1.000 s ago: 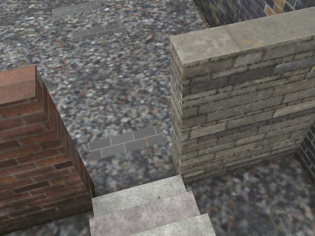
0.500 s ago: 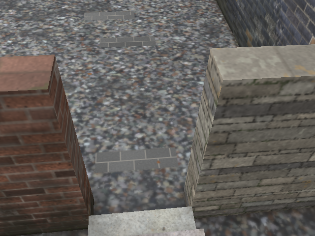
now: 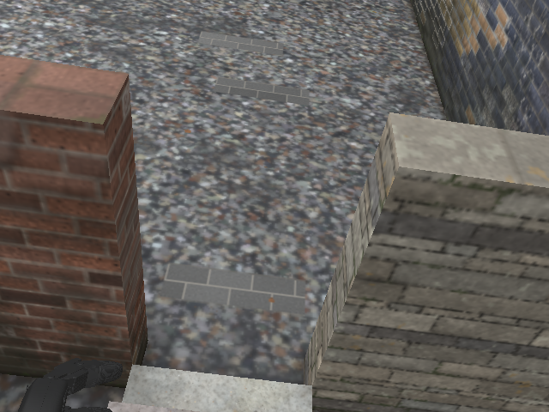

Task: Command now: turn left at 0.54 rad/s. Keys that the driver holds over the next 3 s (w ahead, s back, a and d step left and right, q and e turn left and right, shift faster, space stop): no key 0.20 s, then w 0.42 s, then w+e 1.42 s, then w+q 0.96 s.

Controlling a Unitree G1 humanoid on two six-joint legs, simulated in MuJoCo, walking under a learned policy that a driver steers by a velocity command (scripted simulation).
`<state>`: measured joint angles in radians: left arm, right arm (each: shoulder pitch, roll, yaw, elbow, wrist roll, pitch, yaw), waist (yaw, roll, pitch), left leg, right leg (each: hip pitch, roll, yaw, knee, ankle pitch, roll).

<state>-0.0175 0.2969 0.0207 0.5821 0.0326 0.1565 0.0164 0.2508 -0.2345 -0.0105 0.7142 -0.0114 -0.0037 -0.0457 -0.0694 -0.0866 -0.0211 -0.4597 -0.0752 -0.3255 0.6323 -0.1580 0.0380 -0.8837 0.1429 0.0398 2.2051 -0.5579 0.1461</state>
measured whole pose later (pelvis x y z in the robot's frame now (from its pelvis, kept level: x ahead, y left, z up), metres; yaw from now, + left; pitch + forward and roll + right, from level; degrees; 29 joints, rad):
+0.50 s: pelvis -0.04 -0.01 +0.22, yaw +7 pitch +1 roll +4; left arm 0.48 0.18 0.00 0.90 0.03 -0.07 0.01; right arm 0.15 -0.22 -0.08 0.78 -0.02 0.13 0.00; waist 0.07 0.06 -0.07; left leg -0.77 -0.16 -0.10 1.48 -0.08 -0.04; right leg -0.17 -0.10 0.05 0.60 -0.45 0.02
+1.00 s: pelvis +0.09 +0.10 +0.11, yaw +0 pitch -1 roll +3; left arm 0.25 0.27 0.07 0.92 0.03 0.02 -0.05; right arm 0.40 -0.22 -0.01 1.05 -0.03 -0.12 -0.04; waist 0.03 -0.03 0.02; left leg -0.33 -0.03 0.23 1.23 -0.86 0.10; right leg -0.53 0.09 -0.04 0.79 0.40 -0.05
